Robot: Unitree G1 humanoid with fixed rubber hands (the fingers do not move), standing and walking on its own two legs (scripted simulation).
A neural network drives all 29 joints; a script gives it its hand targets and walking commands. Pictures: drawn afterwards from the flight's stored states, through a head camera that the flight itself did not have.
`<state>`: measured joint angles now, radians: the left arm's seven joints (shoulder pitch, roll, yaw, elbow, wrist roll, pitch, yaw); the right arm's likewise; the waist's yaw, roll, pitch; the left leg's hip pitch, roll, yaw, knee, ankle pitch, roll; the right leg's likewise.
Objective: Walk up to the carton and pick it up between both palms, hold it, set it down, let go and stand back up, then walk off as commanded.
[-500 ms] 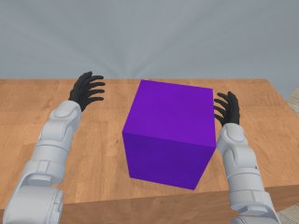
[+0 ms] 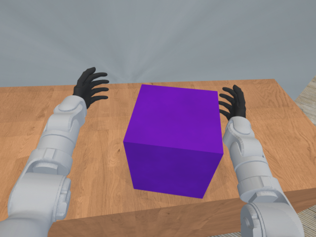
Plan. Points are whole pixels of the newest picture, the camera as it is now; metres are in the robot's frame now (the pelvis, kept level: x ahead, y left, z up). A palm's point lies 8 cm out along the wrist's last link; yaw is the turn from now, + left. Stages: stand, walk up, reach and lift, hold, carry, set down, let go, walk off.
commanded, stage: reach and lift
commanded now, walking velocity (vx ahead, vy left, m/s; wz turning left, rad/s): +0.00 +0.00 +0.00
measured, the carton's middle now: (172, 143) +0.37 -0.06 +0.01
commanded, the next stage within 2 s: none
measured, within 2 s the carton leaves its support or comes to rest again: neither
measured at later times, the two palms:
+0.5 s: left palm (97, 115) +0.45 +0.17 +0.04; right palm (231, 138) +0.36 -0.22 +0.03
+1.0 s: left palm (108, 123) +0.43 +0.13 +0.03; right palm (223, 142) +0.35 -0.20 +0.02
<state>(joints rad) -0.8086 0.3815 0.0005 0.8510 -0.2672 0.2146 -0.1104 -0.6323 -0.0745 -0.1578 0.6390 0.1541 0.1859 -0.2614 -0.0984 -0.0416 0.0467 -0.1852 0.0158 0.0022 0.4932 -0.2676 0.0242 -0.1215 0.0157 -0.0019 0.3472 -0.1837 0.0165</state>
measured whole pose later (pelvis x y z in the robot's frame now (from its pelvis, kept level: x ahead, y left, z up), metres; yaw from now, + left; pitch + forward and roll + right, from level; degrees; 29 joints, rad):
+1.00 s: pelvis +0.00 +0.00 -0.01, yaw -1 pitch +15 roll -2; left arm -0.83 0.25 0.00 1.24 -0.10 -0.28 -0.10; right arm -0.64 -0.01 -0.14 1.08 0.06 -0.38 -0.25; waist -0.13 -0.02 -0.13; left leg -0.58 0.02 0.00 0.57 -0.25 0.02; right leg -0.53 0.02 0.00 0.45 -0.18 0.02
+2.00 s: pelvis +0.00 +0.00 -0.01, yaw -1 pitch +15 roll -3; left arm -0.86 0.15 0.29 1.32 0.24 -0.40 -0.05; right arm -0.65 0.14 -0.53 1.12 -0.32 -0.54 -0.23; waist -0.13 -0.03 -0.12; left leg -0.58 0.02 0.00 0.57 -0.25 0.02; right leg -0.52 0.02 0.00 0.44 -0.18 0.02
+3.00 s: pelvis -0.03 +0.00 -0.01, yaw -1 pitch +15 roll -3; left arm -0.86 0.15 0.29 1.34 0.24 -0.49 0.02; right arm -0.68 0.12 -0.53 1.15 -0.28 -0.61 -0.20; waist -0.13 -0.02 -0.12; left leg -0.58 0.02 0.00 0.51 -0.18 0.02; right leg -0.50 0.02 0.00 0.32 -0.08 0.02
